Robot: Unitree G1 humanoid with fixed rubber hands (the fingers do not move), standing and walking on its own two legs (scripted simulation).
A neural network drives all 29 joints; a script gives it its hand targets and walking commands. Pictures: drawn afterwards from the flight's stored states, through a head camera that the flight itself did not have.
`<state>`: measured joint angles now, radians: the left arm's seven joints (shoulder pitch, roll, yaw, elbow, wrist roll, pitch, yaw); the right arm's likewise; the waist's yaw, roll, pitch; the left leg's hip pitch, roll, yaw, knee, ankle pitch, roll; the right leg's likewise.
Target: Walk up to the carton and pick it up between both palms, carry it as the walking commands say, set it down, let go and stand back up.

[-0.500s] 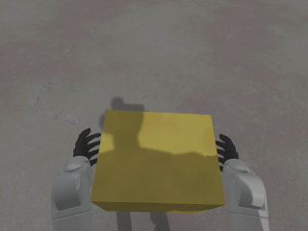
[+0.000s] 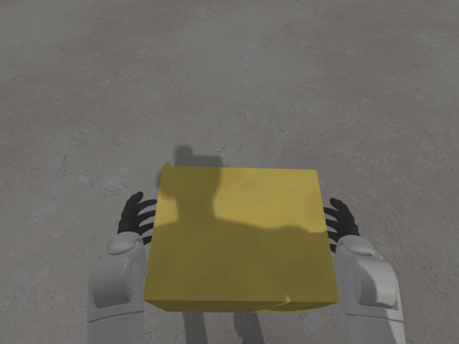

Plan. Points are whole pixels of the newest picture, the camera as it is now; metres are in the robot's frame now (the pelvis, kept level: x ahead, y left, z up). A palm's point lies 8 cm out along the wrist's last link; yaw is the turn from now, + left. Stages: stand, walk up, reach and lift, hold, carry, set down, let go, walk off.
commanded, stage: carry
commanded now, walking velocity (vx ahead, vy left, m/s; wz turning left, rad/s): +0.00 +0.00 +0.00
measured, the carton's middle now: (236, 245) +0.32 +0.00 -0.03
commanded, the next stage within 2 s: none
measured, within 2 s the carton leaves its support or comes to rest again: neither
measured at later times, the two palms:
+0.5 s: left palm (143, 268) +0.24 +0.15 +0.06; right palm (375, 273) +0.23 -0.21 +0.05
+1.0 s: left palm (157, 298) +0.19 +0.12 +0.06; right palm (409, 304) +0.18 -0.24 +0.05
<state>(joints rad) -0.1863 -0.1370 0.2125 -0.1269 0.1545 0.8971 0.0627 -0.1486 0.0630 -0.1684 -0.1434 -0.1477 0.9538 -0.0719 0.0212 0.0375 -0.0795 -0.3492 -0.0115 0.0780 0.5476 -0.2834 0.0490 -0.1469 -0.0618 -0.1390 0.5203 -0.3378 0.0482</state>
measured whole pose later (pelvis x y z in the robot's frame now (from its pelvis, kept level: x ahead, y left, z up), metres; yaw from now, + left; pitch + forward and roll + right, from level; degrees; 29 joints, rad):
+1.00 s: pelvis -0.09 -0.05 +0.00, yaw -1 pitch +2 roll +0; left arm -0.20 -0.14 0.24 -0.02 0.21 0.89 0.03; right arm -0.19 0.05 -0.16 -0.01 -0.20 0.94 -0.04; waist 0.00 0.01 -0.10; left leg -0.37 0.04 0.08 0.46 -0.13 -0.01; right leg -0.20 -0.01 -0.14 0.50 -0.35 -0.04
